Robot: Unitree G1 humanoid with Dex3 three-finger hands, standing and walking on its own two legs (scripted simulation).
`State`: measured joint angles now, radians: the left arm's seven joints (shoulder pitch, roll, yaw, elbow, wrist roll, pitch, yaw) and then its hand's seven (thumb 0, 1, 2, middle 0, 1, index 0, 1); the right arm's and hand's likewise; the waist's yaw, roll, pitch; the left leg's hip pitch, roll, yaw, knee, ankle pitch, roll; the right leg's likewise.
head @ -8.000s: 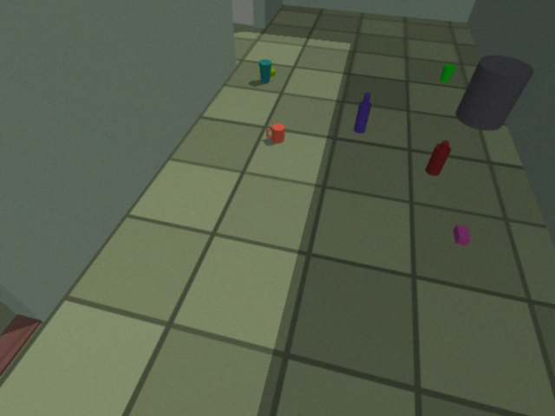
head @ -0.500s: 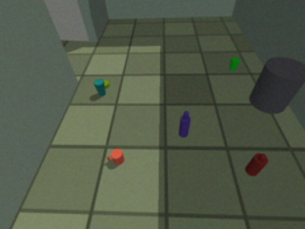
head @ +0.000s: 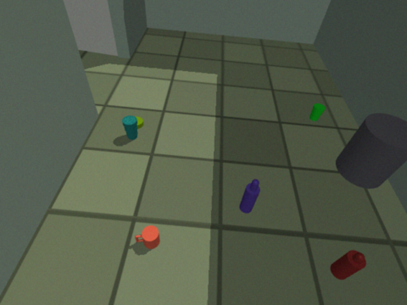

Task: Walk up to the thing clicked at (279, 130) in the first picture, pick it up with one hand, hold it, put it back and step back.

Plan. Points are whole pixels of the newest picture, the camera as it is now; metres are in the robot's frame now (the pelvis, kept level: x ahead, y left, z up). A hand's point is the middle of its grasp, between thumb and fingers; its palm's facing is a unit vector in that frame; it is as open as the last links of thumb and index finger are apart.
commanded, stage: walk up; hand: left
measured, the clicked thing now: (147, 237) +0.57 +0.22 -0.71
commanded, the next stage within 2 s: stand in 2.00 s
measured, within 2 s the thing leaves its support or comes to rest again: neither
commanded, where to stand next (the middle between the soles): +0.16 -0.02 m, yaw -2 degrees
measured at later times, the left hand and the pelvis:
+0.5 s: hand (84, 292) +0.20 +0.25 -0.13, palm faces -0.06 -0.92 -0.38, open 7.4 cm; pelvis +0.10 -0.01 +0.00, yaw -1 degrees
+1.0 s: hand (83, 283) +0.22 +0.26 -0.14, palm faces -0.01 -0.95 -0.32, open 7.4 cm; pelvis +0.15 +0.01 +0.02, yaw +0 degrees
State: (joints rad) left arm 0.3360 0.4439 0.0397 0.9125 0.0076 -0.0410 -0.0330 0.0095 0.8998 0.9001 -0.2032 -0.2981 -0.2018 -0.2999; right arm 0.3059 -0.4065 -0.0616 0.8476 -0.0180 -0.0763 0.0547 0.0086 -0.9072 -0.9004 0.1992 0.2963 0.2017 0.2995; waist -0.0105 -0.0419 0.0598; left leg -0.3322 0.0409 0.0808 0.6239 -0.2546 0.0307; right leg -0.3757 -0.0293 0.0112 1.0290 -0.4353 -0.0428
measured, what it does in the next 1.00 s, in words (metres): walks ahead: right foot, then left foot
